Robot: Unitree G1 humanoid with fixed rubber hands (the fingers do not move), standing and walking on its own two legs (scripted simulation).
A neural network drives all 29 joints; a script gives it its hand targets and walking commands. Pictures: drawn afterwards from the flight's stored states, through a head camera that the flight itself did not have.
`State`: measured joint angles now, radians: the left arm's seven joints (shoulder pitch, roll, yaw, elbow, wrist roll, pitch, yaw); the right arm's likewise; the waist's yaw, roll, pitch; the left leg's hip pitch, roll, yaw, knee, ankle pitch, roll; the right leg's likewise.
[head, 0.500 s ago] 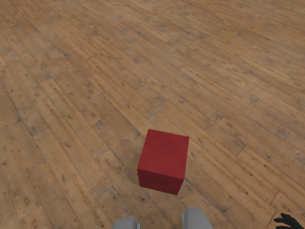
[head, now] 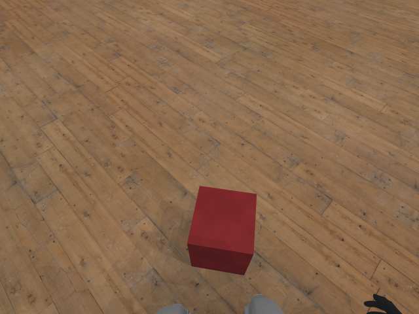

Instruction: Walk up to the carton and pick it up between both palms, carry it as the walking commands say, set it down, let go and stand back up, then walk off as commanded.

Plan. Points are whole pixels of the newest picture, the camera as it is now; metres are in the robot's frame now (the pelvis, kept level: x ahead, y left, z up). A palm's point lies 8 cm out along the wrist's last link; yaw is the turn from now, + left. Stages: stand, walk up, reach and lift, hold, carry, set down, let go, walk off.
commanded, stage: walk up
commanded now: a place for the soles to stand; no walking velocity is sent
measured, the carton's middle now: (222, 231) +0.50 -0.04 -0.58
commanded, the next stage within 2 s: none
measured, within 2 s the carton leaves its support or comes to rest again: neither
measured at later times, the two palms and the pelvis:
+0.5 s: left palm out of the picture +0.12 +0.35 -0.08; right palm out of the picture +0.10 -0.32 -0.08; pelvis +0.03 +0.02 +0.00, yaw -3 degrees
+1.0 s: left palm (36, 306) +0.16 +0.34 -0.07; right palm out of the picture +0.11 -0.32 -0.07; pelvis +0.04 +0.02 +0.00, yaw -5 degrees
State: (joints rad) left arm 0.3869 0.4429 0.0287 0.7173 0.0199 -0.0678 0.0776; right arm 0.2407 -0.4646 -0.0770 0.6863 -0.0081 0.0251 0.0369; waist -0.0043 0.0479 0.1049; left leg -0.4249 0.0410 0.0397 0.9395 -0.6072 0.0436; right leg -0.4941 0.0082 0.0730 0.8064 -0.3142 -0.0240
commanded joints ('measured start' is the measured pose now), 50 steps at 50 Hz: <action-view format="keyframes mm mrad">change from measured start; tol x64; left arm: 1 -101 158 41 -42 2 -3 2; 50 -58 309 66 20 -7 -23 -9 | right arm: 1 223 -264 -108 13 -57 -33 -8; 50 -39 -170 -37 -12 -7 -27 -28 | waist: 1 -139 217 -100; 50 -8 -175 -118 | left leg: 1 324 218 -462 -598 -233 34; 10 241 243 -163 -285 730 143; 22 285 303 -516 -621 -144 75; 44 238 233 -99 -246 839 127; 50 -48 3 -89 -70 -62 -6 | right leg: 1 -342 79 61 228 -263 -62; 50 181 -217 543 -254 157 -243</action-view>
